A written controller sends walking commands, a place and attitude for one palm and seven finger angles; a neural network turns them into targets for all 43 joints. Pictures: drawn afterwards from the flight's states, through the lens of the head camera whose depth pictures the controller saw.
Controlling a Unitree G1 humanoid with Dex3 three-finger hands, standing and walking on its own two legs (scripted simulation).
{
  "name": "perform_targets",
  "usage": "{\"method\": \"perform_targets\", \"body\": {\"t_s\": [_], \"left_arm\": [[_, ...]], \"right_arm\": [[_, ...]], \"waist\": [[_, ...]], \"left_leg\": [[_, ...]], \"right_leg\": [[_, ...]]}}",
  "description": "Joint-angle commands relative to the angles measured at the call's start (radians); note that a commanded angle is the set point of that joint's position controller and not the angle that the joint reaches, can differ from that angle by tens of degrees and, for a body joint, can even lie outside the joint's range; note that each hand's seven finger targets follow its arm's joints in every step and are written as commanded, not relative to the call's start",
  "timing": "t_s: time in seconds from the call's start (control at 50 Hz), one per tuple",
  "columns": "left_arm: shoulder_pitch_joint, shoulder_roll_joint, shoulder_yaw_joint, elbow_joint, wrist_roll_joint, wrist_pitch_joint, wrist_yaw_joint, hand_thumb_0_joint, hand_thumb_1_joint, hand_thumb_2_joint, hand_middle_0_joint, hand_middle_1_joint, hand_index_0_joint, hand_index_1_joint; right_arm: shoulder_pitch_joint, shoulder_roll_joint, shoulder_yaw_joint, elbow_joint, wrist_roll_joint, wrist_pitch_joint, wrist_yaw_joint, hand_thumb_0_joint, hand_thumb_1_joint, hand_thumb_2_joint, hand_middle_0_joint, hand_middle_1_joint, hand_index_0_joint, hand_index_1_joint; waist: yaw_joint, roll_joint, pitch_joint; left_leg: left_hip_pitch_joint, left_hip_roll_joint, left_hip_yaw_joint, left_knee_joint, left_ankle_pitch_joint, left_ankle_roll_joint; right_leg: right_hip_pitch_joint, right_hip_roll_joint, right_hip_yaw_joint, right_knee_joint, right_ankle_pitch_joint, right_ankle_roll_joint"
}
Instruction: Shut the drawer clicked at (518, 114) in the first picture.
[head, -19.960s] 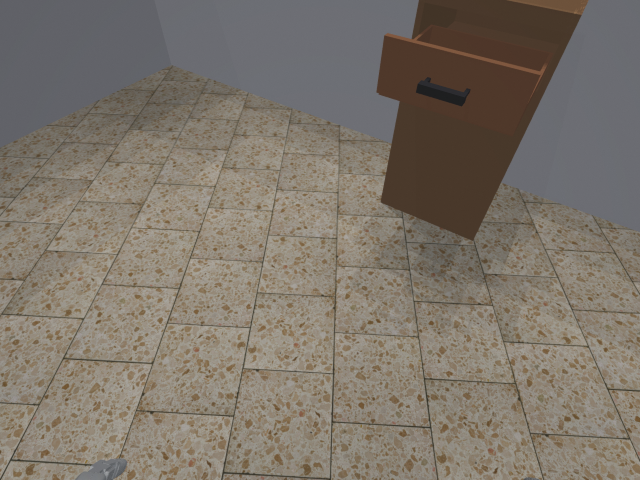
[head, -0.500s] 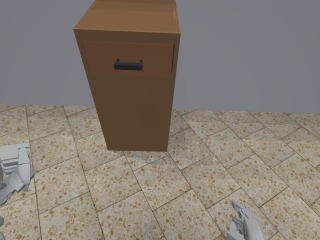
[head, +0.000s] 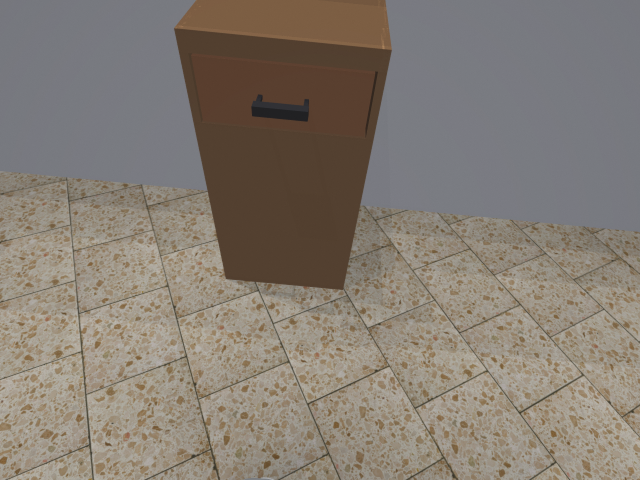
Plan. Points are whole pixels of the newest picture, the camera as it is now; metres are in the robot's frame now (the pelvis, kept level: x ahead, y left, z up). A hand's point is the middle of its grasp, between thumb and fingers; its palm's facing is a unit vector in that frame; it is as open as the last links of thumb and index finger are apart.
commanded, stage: let the arm hang, fingers relaxed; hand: left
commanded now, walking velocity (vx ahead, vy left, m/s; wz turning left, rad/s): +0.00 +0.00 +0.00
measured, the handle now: (281, 106) +0.85 +0.12 +0.00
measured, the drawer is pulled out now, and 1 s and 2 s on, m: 0.00 0.00 0.00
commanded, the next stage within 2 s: look to check the result in 0.78 s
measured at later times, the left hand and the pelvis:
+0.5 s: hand out of the picture -0.02 +0.17 -0.16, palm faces +0.03 -0.98 -0.20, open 7.1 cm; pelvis +0.01 -0.01 +0.01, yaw +0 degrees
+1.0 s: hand out of the picture +0.01 +0.13 -0.17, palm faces +0.03 -0.98 -0.17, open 7.4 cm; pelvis +0.03 -0.03 +0.01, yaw -1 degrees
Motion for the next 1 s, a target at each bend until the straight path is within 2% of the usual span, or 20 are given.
{"method": "perform_targets", "body": {"t_s": [0.0,0.02,0.06,0.08,0.14,0.2,0.26,0.3,0.34,0.38,0.5,0.54,0.6,0.62,0.7,0.78,0.84,0.98], "left_arm": [[0.026,0.137,0.021,0.030,0.012,-0.040,-0.013,0.000,0.900,0.900,-0.720,-0.863,-0.720,-0.863],[0.060,0.147,0.021,0.059,0.013,-0.042,-0.013,0.000,0.900,0.900,-0.680,-0.820,-0.680,-0.820],[0.085,0.128,0.010,0.110,0.012,-0.045,-0.015,0.000,0.900,0.900,-0.600,-0.733,-0.600,-0.733],[0.090,0.124,0.007,0.129,0.011,-0.049,-0.015,0.000,0.900,0.900,-0.560,-0.690,-0.560,-0.690],[0.086,0.123,0.002,0.163,0.007,-0.057,-0.010,0.000,0.900,0.900,-0.440,-0.560,-0.440,-0.560],[0.093,0.111,-0.004,0.189,0.005,-0.058,-0.005,0.000,0.900,0.900,-0.320,-0.430,-0.320,-0.430],[0.101,0.099,-0.007,0.204,0.006,-0.056,-0.001,0.000,0.900,0.900,-0.200,-0.300,-0.200,-0.300],[0.107,0.092,-0.007,0.211,0.007,-0.055,0.001,0.000,0.900,0.900,-0.200,-0.300,-0.200,-0.300],[0.108,0.090,-0.005,0.212,0.007,-0.056,0.003,0.000,0.900,0.900,-0.200,-0.300,-0.200,-0.300],[0.101,0.084,-0.005,0.211,0.008,-0.054,0.003,0.000,0.900,0.900,-0.200,-0.300,-0.200,-0.300],[0.089,0.065,-0.004,0.205,0.008,-0.060,0.005,0.000,0.900,0.900,-0.200,-0.300,-0.200,-0.300],[0.085,0.061,-0.003,0.202,0.008,-0.062,0.006,0.000,0.900,0.900,-0.200,-0.300,-0.200,-0.300],[0.080,0.053,-0.002,0.199,0.006,-0.066,0.007,0.000,0.900,0.900,-0.200,-0.300,-0.200,-0.300],[0.079,0.052,-0.002,0.196,0.006,-0.067,0.009,0.000,0.900,0.900,-0.200,-0.300,-0.200,-0.300],[0.072,0.041,-0.003,0.198,0.003,-0.067,0.010,0.000,0.900,0.900,-0.200,-0.300,-0.200,-0.300],[0.078,0.033,-0.004,0.200,0.002,-0.068,0.012,0.000,0.900,0.900,-0.200,-0.300,-0.200,-0.300],[0.082,0.031,-0.003,0.201,0.001,-0.068,0.014,0.000,0.900,0.900,-0.200,-0.300,-0.200,-0.300],[0.088,0.025,-0.004,0.206,0.000,-0.067,0.015,0.000,0.900,0.900,-0.200,-0.300,-0.200,-0.300]], "right_arm": [[0.024,-0.095,-0.016,0.008,-0.004,-0.014,-0.025,0.000,-0.900,-0.900,0.200,0.300,0.200,0.300],[0.016,-0.114,-0.021,0.011,0.001,-0.015,-0.028,0.000,-0.900,-0.900,0.200,0.300,0.200,0.300],[0.040,-0.108,-0.022,0.039,0.005,-0.017,-0.031,0.000,-0.900,-0.900,0.200,0.300,0.200,0.300],[0.055,-0.105,-0.024,0.055,0.008,-0.018,-0.032,0.000,-0.900,-0.900,0.200,0.300,0.200,0.300],[0.093,-0.091,-0.025,0.094,0.012,-0.020,-0.034,0.000,-0.900,-0.900,0.200,0.300,0.200,0.300],[0.115,-0.071,-0.022,0.122,0.014,-0.016,-0.036,0.000,-0.900,-0.900,0.200,0.300,0.200,0.300],[0.124,-0.053,-0.019,0.140,0.013,-0.012,-0.035,0.000,-0.900,-0.900,0.200,0.300,0.200,0.300],[0.123,-0.046,-0.020,0.147,0.011,-0.008,-0.035,0.000,-0.900,-0.900,0.200,0.300,0.200,0.300],[0.131,-0.035,-0.020,0.151,0.010,-0.009,-0.033,0.000,-0.900,-0.900,0.200,0.300,0.200,0.300],[0.134,-0.026,-0.020,0.155,0.009,-0.006,-0.033,0.000,-0.900,-0.900,0.200,0.300,0.200,0.300],[0.127,-0.005,-0.014,0.159,0.008,-0.013,-0.033,0.000,-0.900,-0.900,0.200,0.300,0.200,0.300],[0.125,0.001,-0.014,0.159,0.008,-0.014,-0.033,0.000,-0.900,-0.900,0.200,0.300,0.200,0.300],[0.127,0.006,-0.010,0.162,0.008,-0.020,-0.035,0.000,-0.900,-0.900,0.200,0.300,0.200,0.300],[0.127,0.006,-0.010,0.160,0.010,-0.021,-0.036,0.000,-0.900,-0.900,0.200,0.300,0.200,0.300],[0.129,0.016,-0.005,0.167,0.009,-0.024,-0.040,0.000,-0.900,-0.900,0.200,0.300,0.200,0.300],[0.137,0.024,-0.003,0.168,0.011,-0.025,-0.044,0.000,-0.900,-0.900,0.200,0.300,0.200,0.300],[0.138,0.024,-0.004,0.171,0.012,-0.024,-0.046,0.000,-0.900,-0.900,0.200,0.300,0.200,0.300],[0.144,0.028,-0.005,0.179,0.012,-0.021,-0.046,0.000,-0.900,-0.900,0.200,0.300,0.200,0.300]], "waist": [[0.019,0.292,-0.004],[0.041,0.259,-0.012],[0.041,0.147,-0.033],[0.038,0.111,-0.040],[0.024,0.061,-0.041],[0.015,0.031,-0.014],[0.012,0.024,0.031],[0.012,0.017,0.051],[0.011,0.008,0.040],[0.008,0.016,0.068],[0.009,0.026,0.080],[0.010,0.010,0.077],[0.010,0.032,0.049],[0.011,0.013,0.041],[0.011,0.047,0.038],[0.012,0.033,0.010],[0.012,0.020,0.018],[0.009,0.025,0.029]], "left_leg": [[0.055,0.154,-0.241,-0.301,-0.260,0.032],[0.024,0.167,-0.262,-0.327,-0.278,0.046],[0.032,0.161,-0.250,-0.332,-0.272,0.047],[0.057,0.153,-0.233,-0.320,-0.244,0.043],[0.124,0.141,-0.187,-0.278,-0.130,0.032],[0.150,0.134,-0.162,-0.260,-0.096,0.026],[0.140,0.128,-0.149,-0.258,-0.094,0.023],[0.136,0.120,-0.137,-0.254,-0.116,0.019],[0.143,0.114,-0.126,-0.242,-0.101,0.017],[0.133,0.110,-0.119,-0.240,-0.116,0.013],[0.130,0.108,-0.106,-0.228,-0.059,0.011],[0.130,0.105,-0.097,-0.215,-0.033,0.009],[0.151,0.108,-0.095,-0.203,0.032,0.008],[0.154,0.111,-0.093,-0.194,0.053,0.008],[0.155,0.117,-0.089,-0.191,0.100,0.007],[0.171,0.122,-0.082,-0.177,0.147,0.008],[0.176,0.122,-0.073,-0.167,0.164,0.006],[0.180,0.121,-0.071,-0.174,0.125,0.004]], "right_leg": [[-0.053,-0.063,0.079,-0.133,-0.091,-0.046],[0.007,-0.060,0.064,-0.131,-0.057,-0.042],[0.047,-0.069,0.069,-0.156,-0.030,-0.043],[0.042,-0.078,0.075,-0.175,-0.020,-0.045],[0.015,-0.095,0.084,-0.209,0.003,-0.051],[-0.022,-0.102,0.089,-0.228,-0.018,-0.053],[-0.050,-0.103,0.091,-0.237,-0.041,-0.053],[-0.073,-0.106,0.099,-0.248,-0.080,-0.054],[-0.075,-0.109,0.106,-0.251,-0.089,-0.055],[-0.101,-0.108,0.108,-0.255,-0.117,-0.054],[-0.096,-0.110,0.111,-0.249,-0.068,-0.052],[-0.089,-0.116,0.113,-0.257,-0.061,-0.052],[-0.064,-0.116,0.110,-0.245,0.002,-0.050],[-0.054,-0.114,0.108,-0.245,0.020,-0.047],[-0.027,-0.116,0.107,-0.237,0.083,-0.045],[0.006,-0.119,0.100,-0.230,0.152,-0.041],[0.010,-0.120,0.100,-0.232,0.189,-0.038],[0.001,-0.117,0.102,-0.244,0.130,-0.041]]}}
